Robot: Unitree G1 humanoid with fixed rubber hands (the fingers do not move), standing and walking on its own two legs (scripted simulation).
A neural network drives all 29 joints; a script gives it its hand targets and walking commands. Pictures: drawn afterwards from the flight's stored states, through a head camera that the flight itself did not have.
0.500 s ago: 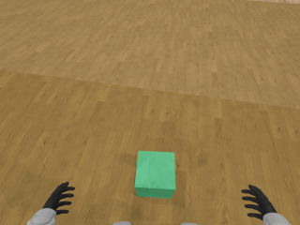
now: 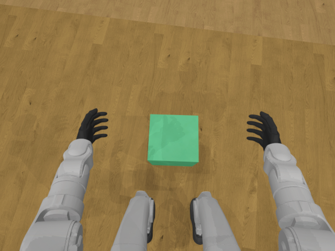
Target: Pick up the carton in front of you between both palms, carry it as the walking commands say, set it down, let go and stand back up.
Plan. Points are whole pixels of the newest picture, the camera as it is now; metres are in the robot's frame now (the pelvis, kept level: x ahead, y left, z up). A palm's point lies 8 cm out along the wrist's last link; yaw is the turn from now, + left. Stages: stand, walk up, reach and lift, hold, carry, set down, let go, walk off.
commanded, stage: reach and lift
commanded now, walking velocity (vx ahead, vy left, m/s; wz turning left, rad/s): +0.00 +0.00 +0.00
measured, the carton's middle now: (173, 142) +0.44 +0.00 -0.56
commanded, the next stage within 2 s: none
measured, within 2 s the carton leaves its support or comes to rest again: neither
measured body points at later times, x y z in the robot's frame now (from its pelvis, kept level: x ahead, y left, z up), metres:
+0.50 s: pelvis -0.04 +0.00 -0.07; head +0.27 +0.00 +0.25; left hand +0.47 +0.19 -0.20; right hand +0.46 -0.19 -0.20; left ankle +0.04 +0.13 -0.65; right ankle +0.04 -0.13 -0.65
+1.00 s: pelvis -0.08 +0.00 -0.27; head +0.28 +0.00 +0.01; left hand +0.46 +0.19 -0.44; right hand +0.45 -0.20 -0.44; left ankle +0.04 +0.13 -0.65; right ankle +0.04 -0.13 -0.65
